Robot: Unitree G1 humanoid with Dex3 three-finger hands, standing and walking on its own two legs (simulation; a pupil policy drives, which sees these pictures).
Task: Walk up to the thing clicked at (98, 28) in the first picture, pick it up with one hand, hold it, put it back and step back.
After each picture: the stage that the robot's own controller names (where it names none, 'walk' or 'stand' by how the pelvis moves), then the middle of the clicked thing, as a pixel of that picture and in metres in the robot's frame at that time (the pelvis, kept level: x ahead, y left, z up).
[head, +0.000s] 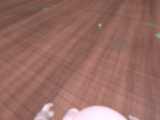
stand; (99, 26) +2.32 -0.15 -0.72
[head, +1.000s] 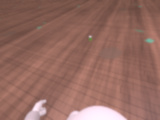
walk; (90, 38) +2.19 +0.21 -0.69
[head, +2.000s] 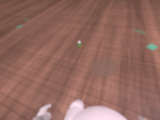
walk; (79, 43) +1.52 +0.41 -0.71
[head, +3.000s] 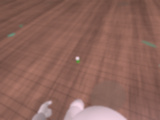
walk; (77, 60) +1.04 +0.33 -0.72
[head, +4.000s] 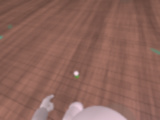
walk; (76, 74) +0.65 +0.26 -0.71
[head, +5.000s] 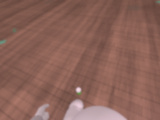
walk; (78, 91) +0.42 +0.20 -0.71
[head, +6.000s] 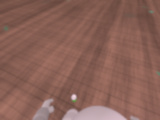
stand; (74, 98) +0.34 +0.17 -0.72
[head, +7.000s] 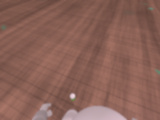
stand; (72, 97) +0.34 +0.19 -0.72
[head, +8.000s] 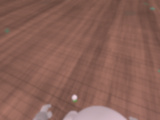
stand; (74, 98) +0.33 +0.19 -0.73
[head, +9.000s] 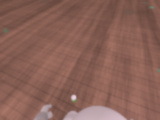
stand; (73, 98) +0.33 +0.20 -0.73
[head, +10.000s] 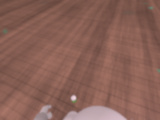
stand; (73, 99) +0.32 +0.20 -0.73
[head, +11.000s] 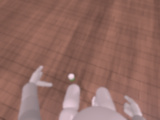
go down; (71, 77) +0.37 +0.19 -0.55
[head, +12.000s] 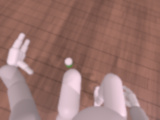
go down; (68, 63) +0.42 +0.20 -0.32
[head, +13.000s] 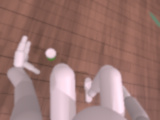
close in; (51, 55) +0.41 +0.23 -0.24
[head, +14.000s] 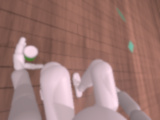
close; (30, 54) +0.41 +0.25 -0.22
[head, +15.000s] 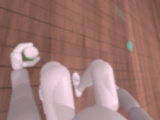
close; (30, 54) +0.39 +0.25 -0.22
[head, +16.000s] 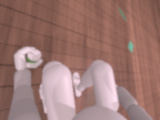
lift; (33, 56) +0.37 +0.24 -0.23
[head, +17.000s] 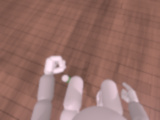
lift; (66, 78) +0.29 +0.25 -0.41
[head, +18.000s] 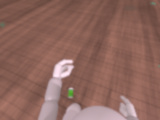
go down; (70, 92) +0.37 +0.23 -0.70
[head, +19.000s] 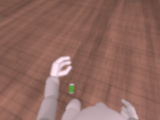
stand; (71, 88) +0.38 +0.22 -0.69
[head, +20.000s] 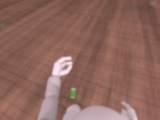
stand; (73, 93) +0.38 +0.21 -0.71
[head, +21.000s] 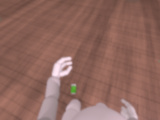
stand; (73, 89) +0.38 +0.19 -0.69
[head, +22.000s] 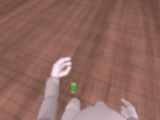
stand; (73, 88) +0.38 +0.18 -0.68
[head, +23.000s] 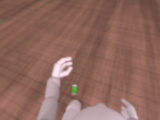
stand; (74, 89) +0.38 +0.18 -0.69
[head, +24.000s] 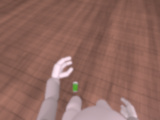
stand; (75, 86) +0.39 +0.17 -0.66
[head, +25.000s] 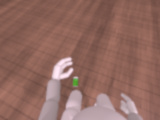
stand; (75, 81) +0.40 +0.17 -0.62
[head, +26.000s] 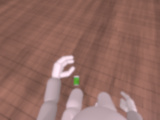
stand; (76, 80) +0.41 +0.16 -0.60
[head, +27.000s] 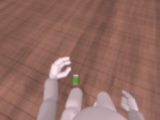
stand; (75, 79) +0.40 +0.17 -0.60
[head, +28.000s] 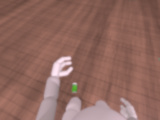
stand; (74, 87) +0.39 +0.17 -0.67
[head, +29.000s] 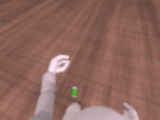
stand; (74, 92) +0.37 +0.18 -0.70
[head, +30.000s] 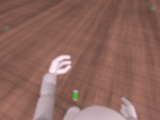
stand; (75, 95) +0.38 +0.17 -0.71
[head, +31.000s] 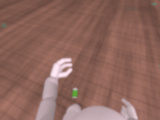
stand; (74, 93) +0.38 +0.18 -0.71
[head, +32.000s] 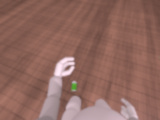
stand; (74, 86) +0.39 +0.18 -0.67
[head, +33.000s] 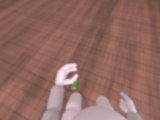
stand; (74, 84) +0.39 +0.18 -0.63
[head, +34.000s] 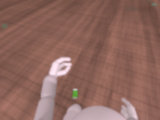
stand; (75, 93) +0.38 +0.18 -0.70
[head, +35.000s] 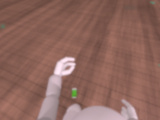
stand; (74, 93) +0.38 +0.19 -0.70
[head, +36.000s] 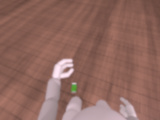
stand; (74, 87) +0.38 +0.19 -0.66
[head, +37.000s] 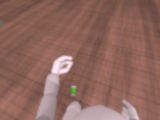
stand; (73, 90) +0.38 +0.19 -0.70
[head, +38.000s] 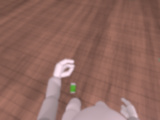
close; (72, 88) +0.38 +0.19 -0.67
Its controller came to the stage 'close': yes
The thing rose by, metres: 0.24
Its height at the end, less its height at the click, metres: -0.02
